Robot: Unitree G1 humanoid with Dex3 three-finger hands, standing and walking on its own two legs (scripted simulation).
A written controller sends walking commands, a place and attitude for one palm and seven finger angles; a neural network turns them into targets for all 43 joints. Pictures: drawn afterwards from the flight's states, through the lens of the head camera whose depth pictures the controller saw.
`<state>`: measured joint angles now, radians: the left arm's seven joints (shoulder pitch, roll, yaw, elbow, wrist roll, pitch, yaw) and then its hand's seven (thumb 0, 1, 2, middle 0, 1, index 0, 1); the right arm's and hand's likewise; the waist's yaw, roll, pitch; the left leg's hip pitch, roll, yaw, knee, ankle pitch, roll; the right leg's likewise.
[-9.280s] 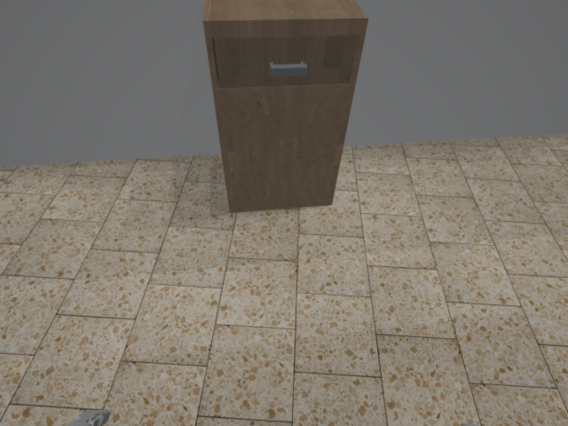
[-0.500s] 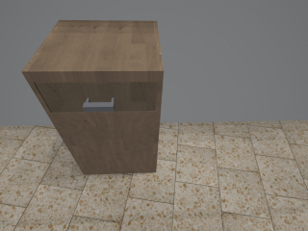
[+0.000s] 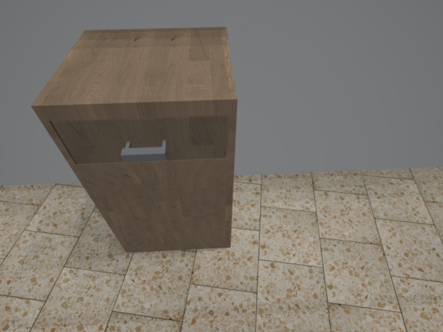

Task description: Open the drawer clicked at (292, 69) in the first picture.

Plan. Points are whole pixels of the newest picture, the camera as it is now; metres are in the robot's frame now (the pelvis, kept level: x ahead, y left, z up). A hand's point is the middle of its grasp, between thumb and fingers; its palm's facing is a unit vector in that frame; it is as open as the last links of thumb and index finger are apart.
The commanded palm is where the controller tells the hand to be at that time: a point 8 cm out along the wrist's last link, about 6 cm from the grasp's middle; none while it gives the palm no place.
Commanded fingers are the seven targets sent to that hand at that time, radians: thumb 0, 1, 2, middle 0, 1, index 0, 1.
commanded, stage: look again from close up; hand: left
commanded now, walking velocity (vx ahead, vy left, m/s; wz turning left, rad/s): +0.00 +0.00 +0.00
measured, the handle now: (145, 148) +0.57 +0.25 -0.05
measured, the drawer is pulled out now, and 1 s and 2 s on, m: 0.00 0.00 0.00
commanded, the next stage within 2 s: shuffle to correct the standing spot in 0.26 s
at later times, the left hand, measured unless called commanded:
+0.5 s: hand out of the picture -0.01 +0.15 -0.18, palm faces +0.03 -0.98 -0.17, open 7.3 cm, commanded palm none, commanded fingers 0.00 0.90 0.90 -0.20 -0.30 -0.20 -0.30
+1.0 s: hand out of the picture +0.12 +0.17 -0.17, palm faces +0.11 -0.97 -0.22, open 7.2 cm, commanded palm none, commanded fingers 0.00 0.90 0.90 -0.20 -0.30 -0.20 -0.30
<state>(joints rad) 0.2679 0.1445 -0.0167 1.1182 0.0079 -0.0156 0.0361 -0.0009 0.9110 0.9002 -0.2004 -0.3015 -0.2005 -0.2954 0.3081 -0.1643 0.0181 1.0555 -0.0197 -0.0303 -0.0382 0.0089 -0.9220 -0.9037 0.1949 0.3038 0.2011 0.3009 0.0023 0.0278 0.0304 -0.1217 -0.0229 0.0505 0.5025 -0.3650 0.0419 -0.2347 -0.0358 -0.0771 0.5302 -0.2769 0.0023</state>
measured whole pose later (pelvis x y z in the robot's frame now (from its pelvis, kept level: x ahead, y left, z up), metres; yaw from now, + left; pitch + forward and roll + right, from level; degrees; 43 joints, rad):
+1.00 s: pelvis +0.09 -0.02 +0.00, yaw +5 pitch +0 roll +0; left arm 0.18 0.18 0.04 1.04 0.02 0.00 0.02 0.01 0.94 0.90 -0.20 -0.30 -0.20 -0.30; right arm 0.40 -0.10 0.02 1.10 -0.03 -0.05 -0.05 0.00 -0.91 -0.90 0.20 0.30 0.20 0.30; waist -0.01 0.00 0.10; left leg -0.02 -0.01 0.05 0.38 -0.36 0.02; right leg -0.51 -0.04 -0.08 0.83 -0.27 -0.02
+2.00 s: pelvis +0.08 -0.05 +0.00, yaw +5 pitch +1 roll -1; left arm 0.32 0.10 -0.01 1.13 0.01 -0.04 0.05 0.01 0.93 0.90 -0.20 -0.30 -0.20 -0.30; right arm 0.32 -0.12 0.00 1.09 -0.02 -0.02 -0.02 0.00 -0.91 -0.90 0.20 0.30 0.20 0.30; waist -0.02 0.04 0.03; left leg -0.22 0.02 0.02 0.56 -0.34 0.01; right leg -0.21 0.06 -0.05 0.53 -0.33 -0.06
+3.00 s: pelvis +0.04 -0.06 -0.04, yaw +6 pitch +8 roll +1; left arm 0.22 0.34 -0.10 0.11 1.05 0.06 0.44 0.00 0.34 0.66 -0.26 -0.66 -0.27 -0.65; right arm 0.03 -0.18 0.02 0.55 -0.06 0.10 -0.01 0.01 -0.91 -0.90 0.20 0.30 0.20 0.30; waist 0.09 0.03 -0.09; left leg -0.60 -0.01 0.01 0.88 -0.42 0.00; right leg -0.61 0.02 -0.07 0.89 -0.43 -0.07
